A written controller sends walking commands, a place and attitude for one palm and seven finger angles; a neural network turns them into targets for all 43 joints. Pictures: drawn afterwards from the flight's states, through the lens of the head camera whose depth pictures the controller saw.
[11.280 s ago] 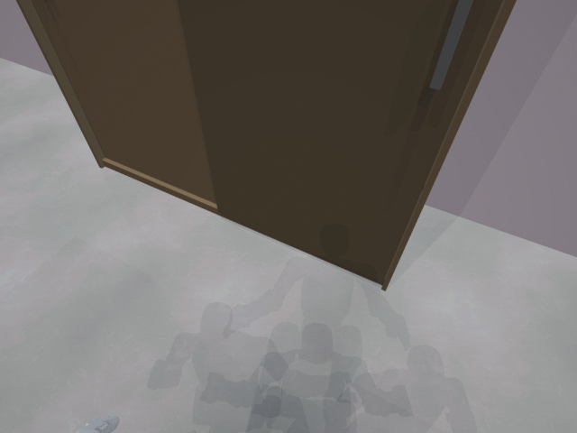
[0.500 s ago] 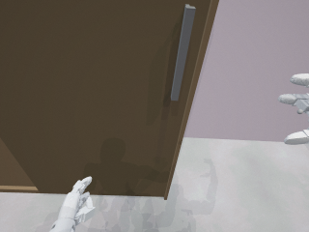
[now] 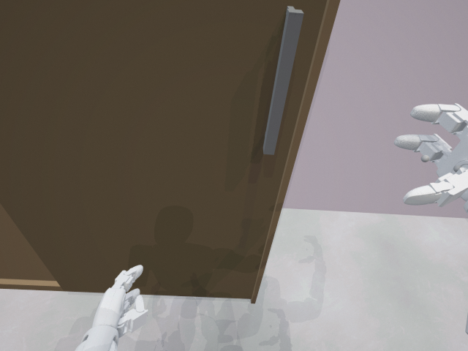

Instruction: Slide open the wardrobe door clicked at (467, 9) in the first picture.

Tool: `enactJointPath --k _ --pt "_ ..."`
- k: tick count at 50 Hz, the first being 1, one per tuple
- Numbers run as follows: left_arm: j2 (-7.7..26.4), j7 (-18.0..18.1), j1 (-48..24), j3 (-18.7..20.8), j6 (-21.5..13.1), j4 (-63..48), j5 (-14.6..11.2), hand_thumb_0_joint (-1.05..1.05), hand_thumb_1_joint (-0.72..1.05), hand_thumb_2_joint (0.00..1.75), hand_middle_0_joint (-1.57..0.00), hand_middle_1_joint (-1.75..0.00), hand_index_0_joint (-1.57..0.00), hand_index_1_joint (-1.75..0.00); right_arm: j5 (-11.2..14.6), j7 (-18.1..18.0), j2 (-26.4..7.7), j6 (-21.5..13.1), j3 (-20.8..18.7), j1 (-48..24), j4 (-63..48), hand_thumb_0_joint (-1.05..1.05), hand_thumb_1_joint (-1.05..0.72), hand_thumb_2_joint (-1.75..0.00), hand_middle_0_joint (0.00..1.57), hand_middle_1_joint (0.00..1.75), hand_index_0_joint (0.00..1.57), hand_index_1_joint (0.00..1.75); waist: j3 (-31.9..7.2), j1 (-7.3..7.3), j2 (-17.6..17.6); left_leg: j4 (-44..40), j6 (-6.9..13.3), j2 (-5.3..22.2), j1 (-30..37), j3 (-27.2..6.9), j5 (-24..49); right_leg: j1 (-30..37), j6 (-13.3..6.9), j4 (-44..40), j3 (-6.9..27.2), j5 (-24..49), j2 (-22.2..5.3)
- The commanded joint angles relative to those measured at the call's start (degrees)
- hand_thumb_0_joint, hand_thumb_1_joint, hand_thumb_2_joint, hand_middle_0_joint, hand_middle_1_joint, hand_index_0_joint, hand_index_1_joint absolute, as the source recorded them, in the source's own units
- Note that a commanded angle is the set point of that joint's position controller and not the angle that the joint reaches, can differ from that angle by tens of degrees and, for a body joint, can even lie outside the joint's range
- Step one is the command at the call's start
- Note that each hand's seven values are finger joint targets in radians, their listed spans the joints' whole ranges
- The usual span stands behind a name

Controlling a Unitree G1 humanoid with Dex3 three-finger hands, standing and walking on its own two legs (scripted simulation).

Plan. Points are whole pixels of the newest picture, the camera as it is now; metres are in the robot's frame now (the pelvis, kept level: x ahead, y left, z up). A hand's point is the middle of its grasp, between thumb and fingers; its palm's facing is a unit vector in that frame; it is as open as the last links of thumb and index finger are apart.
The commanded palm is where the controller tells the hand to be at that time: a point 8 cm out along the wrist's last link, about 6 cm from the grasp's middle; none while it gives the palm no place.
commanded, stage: move the hooked fingers beside the handle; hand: right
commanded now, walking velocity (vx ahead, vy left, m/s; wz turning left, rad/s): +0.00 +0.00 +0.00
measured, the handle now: (278, 88) +0.52 -0.07 +0.25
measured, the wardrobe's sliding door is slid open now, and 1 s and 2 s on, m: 0.00 0.00 0.00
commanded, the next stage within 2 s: none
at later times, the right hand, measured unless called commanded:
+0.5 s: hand (376, 136) +0.36 -0.20 +0.25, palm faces +0.04 +1.00 -0.02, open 14.0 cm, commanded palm +0.33 -0.25 +0.25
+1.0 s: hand (329, 113) +0.42 -0.15 +0.25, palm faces +0.03 +1.00 +0.01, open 14.0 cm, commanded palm +0.40 -0.20 +0.24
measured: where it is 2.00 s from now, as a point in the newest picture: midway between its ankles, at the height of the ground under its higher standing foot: outside the picture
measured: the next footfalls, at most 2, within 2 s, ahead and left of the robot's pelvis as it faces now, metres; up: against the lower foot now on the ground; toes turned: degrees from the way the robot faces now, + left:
none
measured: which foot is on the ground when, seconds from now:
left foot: down 0.00-1.00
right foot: down 0.00-1.00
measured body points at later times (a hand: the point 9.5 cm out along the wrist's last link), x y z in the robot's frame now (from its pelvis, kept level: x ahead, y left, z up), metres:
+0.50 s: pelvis +0.00 +0.00 +0.00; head -0.03 +0.02 +0.45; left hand +0.20 +0.22 -0.07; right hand +0.35 -0.26 +0.25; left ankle -0.02 +0.10 -0.74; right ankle +0.03 -0.11 -0.74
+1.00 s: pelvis +0.01 +0.00 +0.00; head -0.02 +0.02 +0.45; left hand +0.16 +0.24 -0.09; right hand +0.41 -0.20 +0.25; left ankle -0.02 +0.10 -0.74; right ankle +0.03 -0.11 -0.74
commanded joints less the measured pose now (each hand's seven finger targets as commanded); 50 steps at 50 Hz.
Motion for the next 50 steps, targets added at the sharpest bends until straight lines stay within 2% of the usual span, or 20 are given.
enactJointPath --k 1,4,6,7,8,11,13,15,16,19,22,26,28,30,31,34,36,43,46,50 --pt "5.6 -0.3 -10.2 2.7 -3.2 -10.5 0.0 0.00 0.90 0.90 -0.20 -0.30 -0.20 -0.30 0.5 -1.9 -15.3 -3.4 -5.0 -20.5 -12.8 0.00 0.50 -0.30 0.30 1.20 0.30 1.20 -12.4 -0.50 -0.2 -4.5 0.0 0.8 -2.9 -2.9 16.8 9.5 -1.1 -2.3 3.3 12.1 0.4" --pt "5.6 -0.1 -10.2 2.6 -2.7 -9.9 -0.2 0.00 0.90 0.90 -0.20 -0.30 -0.20 -0.30 0.3 -2.8 -11.9 -2.5 -1.7 -23.8 -10.9 0.00 0.50 -0.30 0.30 1.20 0.30 1.20 -10.5 0.66 -0.3 -4.7 -0.2 0.5 -5.0 -2.5 15.1 9.3 -1.3 -2.9 3.4 10.3 0.5" --pt "5.9 -0.1 -9.7 2.8 -2.3 -9.7 -0.1 0.00 0.90 0.90 -0.20 -0.30 -0.20 -0.30 -0.3 -3.7 -13.5 -2.1 -3.0 -23.3 -9.8 0.00 0.50 -0.30 0.30 1.20 0.30 1.20 -10.6 0.15 2.1 -5.2 -0.2 0.4 -4.2 -2.5 14.4 8.7 -1.2 -3.0 3.3 10.5 0.3" --pt "5.8 -0.1 -10.2 2.8 -2.3 -10.0 -0.1 0.00 0.90 0.90 -0.20 -0.30 -0.20 -0.30 -0.6 -4.1 -12.2 -2.2 -1.6 -25.4 -11.9 0.00 0.50 -0.30 0.30 1.20 0.30 1.20 -12.1 0.51 -0.7 -4.9 -0.2 0.7 -3.9 -2.8 15.2 9.7 -1.4 -3.0 3.0 11.0 0.6" --pt "5.4 -0.1 -10.2 2.6 -2.2 -10.1 -0.1 0.00 0.90 0.90 -0.20 -0.30 -0.20 -0.30 -0.7 -4.6 -10.7 -2.0 -0.3 -26.5 -11.9 0.00 0.50 -0.30 0.30 1.20 0.30 1.20 -11.9 0.66 -0.8 -4.7 -0.1 0.5 -4.3 -2.4 14.8 9.9 -1.3 -3.2 3.3 10.8 0.6" --pt "5.6 -0.1 -9.7 2.9 -1.7 -9.4 0.1 0.00 0.90 0.90 -0.20 -0.30 -0.20 -0.30 -1.0 -5.8 -12.0 -2.2 -1.5 -25.9 -10.0 0.00 0.50 -0.30 0.30 1.20 0.30 1.20 -11.8 0.43 1.6 -5.5 -0.1 0.3 -3.6 -2.6 14.7 9.6 -1.3 -3.2 3.0 10.9 0.4" --pt "5.5 0.0 -9.7 2.7 -1.5 -9.0 0.0 0.00 0.90 0.90 -0.20 -0.30 -0.20 -0.30 -1.4 -6.1 -9.4 -2.2 1.4 -30.2 -9.4 0.00 0.50 -0.30 0.30 1.20 0.30 1.20 -11.1 1.55 0.7 -5.6 -0.2 0.4 -4.5 -2.5 14.1 9.7 -1.4 -3.7 3.0 10.1 0.5" --pt "5.3 0.0 -9.6 2.7 -1.4 -9.3 0.1 0.00 0.90 0.90 -0.20 -0.30 -0.20 -0.30 -1.9 -6.9 -8.4 -2.5 2.3 -31.2 -10.2 0.00 0.50 -0.30 0.30 1.20 0.30 1.20 -12.4 1.35 -0.9 -5.3 0.1 0.3 -4.2 -2.4 14.2 10.9 -1.2 -3.9 3.3 10.8 0.6" --pt "5.1 -0.1 -9.7 2.8 -1.4 -9.2 0.2 0.00 0.90 0.90 -0.20 -0.30 -0.20 -0.30 -1.7 -7.2 -7.4 -2.6 3.0 -30.3 -9.1 0.00 0.50 -0.30 0.30 1.20 0.30 1.20 -11.7 1.25 0.6 -5.6 0.0 0.2 -4.2 -2.5 14.4 10.5 -1.3 -3.6 3.1 10.9 0.5" --pt "5.4 0.1 -9.0 2.8 -0.9 -8.4 0.3 0.00 0.90 0.90 -0.20 -0.30 -0.20 -0.30 -2.1 -8.2 -6.5 -2.2 4.0 -33.6 -6.3 0.00 0.50 -0.30 0.30 1.20 0.30 1.20 -11.2 2.04 1.2 -5.9 -0.1 0.2 -4.8 -2.6 13.6 10.1 -1.4 -4.1 3.1 9.7 0.6" --pt "5.4 0.0 -8.8 3.0 -0.3 -8.3 0.4 0.00 0.90 0.90 -0.20 -0.30 -0.20 -0.30 -2.8 -9.4 -8.3 -2.4 2.5 -33.9 -5.2 0.00 0.50 -0.30 0.30 1.20 0.30 1.20 -13.1 1.33 1.2 -6.0 -0.1 0.5 -2.9 -2.8 15.0 9.8 -1.5 -4.1 2.6 10.9 0.6" --pt "5.1 -0.2 -8.5 3.3 0.1 -8.4 0.5 0.00 0.90 0.90 -0.20 -0.30 -0.20 -0.30 -3.4 -10.7 -6.2 -3.2 4.5 -36.6 -4.2 0.00 0.50 -0.30 0.30 1.20 0.30 1.20 -13.3 1.61 1.9 -6.1 0.0 0.2 -2.6 -2.9 15.8 10.3 -1.5 -4.1 2.5 11.9 0.4" --pt "4.9 -0.2 -8.2 3.1 0.5 -8.0 0.5 0.00 0.90 0.90 -0.20 -0.30 -0.20 -0.30 -3.8 -11.1 -3.5 -3.5 7.2 -39.6 -4.0 0.00 0.50 -0.30 0.30 1.20 0.30 1.20 -13.1 2.46 0.3 -6.0 0.0 0.2 -3.3 -2.8 16.1 11.1 -1.5 -4.4 2.3 12.0 0.4" --pt "5.2 -0.1 -7.4 3.2 0.7 -7.5 0.6 0.00 0.90 0.90 -0.20 -0.30 -0.20 -0.30 -4.1 -12.0 -3.4 -3.5 7.2 -41.7 -2.0 0.00 0.50 -0.30 0.30 1.20 0.30 1.20 -12.9 2.78 1.0 -6.3 0.0 0.0 -3.9 -2.7 14.6 11.0 -1.4 -4.7 2.6 10.8 0.3" --pt "5.1 -0.2 -7.3 3.5 0.7 -7.5 0.8 0.00 0.90 0.90 -0.20 -0.30 -0.20 -0.30 -4.0 -12.5 -3.6 -3.7 6.4 -40.1 -0.8 0.00 0.50 -0.30 0.30 1.20 0.30 1.20 -13.0 2.28 3.5 -6.6 -0.1 -0.1 -3.1 -2.7 15.3 10.8 -1.6 -4.6 2.5 11.6 0.2" --pt "5.1 -0.2 -7.0 3.5 1.3 -7.2 0.8 0.00 0.90 0.90 -0.20 -0.30 -0.20 -0.30 -4.7 -13.5 -3.4 -3.5 6.4 -41.3 0.9 0.00 0.50 -0.30 0.30 1.20 0.30 1.20 -13.5 2.32 2.3 -6.4 -0.1 0.2 -2.5 -3.0 16.5 10.6 -1.6 -4.8 1.9 12.2 0.3" --pt "5.5 -0.2 -6.3 3.7 1.7 -6.7 1.0 0.00 0.90 0.90 -0.20 -0.30 -0.20 -0.30 -4.9 -14.2 -4.4 -3.6 5.5 -41.0 3.9 0.00 0.50 -0.30 0.30 1.20 0.30 1.20 -12.4 2.16 4.4 -6.9 -0.2 0.1 -2.4 -2.9 15.8 9.5 -1.6 -5.0 1.9 11.5 0.1" --pt "5.2 -0.1 -4.9 4.0 1.9 -6.4 1.2 0.00 0.90 0.90 -0.20 -0.30 -0.20 -0.30 -5.9 -15.5 -1.4 -6.7 8.7 -49.6 4.3 0.00 0.50 -0.30 0.30 1.20 0.30 1.20 -15.3 3.62 1.2 -6.6 0.0 0.1 -2.2 -3.3 18.2 11.9 -1.7 -4.8 1.7 13.7 0.1" --pt "5.4 -0.2 -4.1 4.3 1.9 -6.2 1.3 0.00 0.90 0.90 -0.20 -0.30 -0.20 -0.30 -5.7 -15.8 0.5 -7.4 9.8 -49.2 7.2 0.00 0.50 -0.30 0.30 1.20 0.30 1.20 -15.3 3.63 3.8 -6.7 -0.2 0.0 -1.8 -3.1 18.4 11.4 -1.8 -4.9 1.5 13.6 0.1" --pt "5.8 0.0 -2.4 4.5 2.4 -5.0 1.4 0.00 0.90 0.90 -0.20 -0.30 -0.20 -0.30 -6.7 -17.1 -1.9 -6.8 7.7 -50.9 14.3 0.00 0.50 -0.30 0.30 1.20 0.30 1.20 -13.6 3.68 4.4 -7.0 -0.3 0.2 -2.4 -3.6 17.4 9.1 -1.9 -5.1 1.2 11.9 0.2"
